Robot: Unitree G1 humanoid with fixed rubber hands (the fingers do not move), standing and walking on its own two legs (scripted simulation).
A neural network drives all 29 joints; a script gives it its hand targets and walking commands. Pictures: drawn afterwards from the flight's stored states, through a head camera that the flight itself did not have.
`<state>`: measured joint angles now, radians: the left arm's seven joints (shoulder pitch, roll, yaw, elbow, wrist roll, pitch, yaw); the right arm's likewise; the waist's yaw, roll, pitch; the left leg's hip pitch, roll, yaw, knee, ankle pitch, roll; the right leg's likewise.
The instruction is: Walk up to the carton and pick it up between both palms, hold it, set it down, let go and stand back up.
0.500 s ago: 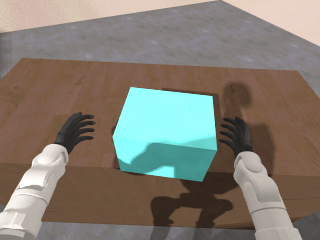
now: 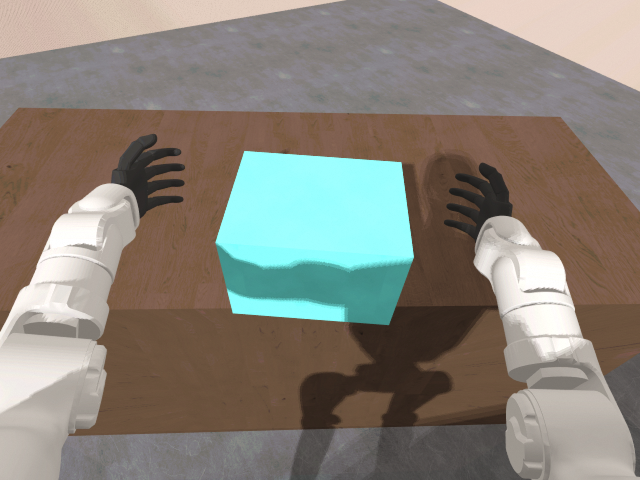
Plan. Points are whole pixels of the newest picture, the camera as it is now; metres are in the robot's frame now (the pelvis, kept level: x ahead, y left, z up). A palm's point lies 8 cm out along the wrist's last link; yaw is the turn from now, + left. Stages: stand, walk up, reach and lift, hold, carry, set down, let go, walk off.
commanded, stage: reach and lift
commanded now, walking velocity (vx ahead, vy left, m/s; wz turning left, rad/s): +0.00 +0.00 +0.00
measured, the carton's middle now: (316, 238) +0.47 +0.00 +0.01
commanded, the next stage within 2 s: none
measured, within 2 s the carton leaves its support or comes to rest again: neither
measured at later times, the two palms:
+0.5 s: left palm (146, 137) +0.51 +0.23 +0.17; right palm (479, 175) +0.47 -0.22 +0.14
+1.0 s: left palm (171, 182) +0.49 +0.21 +0.11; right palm (478, 214) +0.44 -0.23 +0.10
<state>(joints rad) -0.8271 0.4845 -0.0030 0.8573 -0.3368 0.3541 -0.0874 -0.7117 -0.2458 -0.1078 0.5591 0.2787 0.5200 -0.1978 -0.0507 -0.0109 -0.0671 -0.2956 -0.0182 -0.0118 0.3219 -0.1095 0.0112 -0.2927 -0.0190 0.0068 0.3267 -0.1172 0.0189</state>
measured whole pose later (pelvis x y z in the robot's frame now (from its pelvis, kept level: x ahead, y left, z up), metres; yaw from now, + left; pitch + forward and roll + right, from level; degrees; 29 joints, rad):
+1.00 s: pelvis +0.03 -0.01 +0.00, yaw -1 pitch +12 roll +1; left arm -0.94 0.48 0.01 1.06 -0.33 0.20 -0.11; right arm -0.80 -0.24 -0.03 0.72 0.31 0.33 -0.16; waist -0.08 -0.02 -0.07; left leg -0.31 -0.01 -0.01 0.16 -0.05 0.00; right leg -0.35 -0.01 0.02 0.24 -0.09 0.01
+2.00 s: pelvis +0.04 -0.02 +0.00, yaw -1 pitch +21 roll +1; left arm -0.78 0.25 0.10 1.18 -0.14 -0.29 -0.05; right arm -0.67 -0.04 -0.11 0.99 0.09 -0.25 -0.18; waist -0.02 -0.02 -0.14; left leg -0.47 0.00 0.00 0.17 -0.06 -0.01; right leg -0.51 0.00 0.03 0.25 -0.09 0.01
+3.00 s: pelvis +0.06 +0.00 +0.00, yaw -1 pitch +20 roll +0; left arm -0.75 0.22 0.03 1.11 -0.14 -0.21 0.03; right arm -0.61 -0.02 -0.16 0.89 0.06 -0.17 -0.18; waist 0.01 -0.04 -0.18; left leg -0.43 -0.01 0.00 0.14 -0.06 0.01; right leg -0.45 -0.01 0.03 0.17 -0.08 0.02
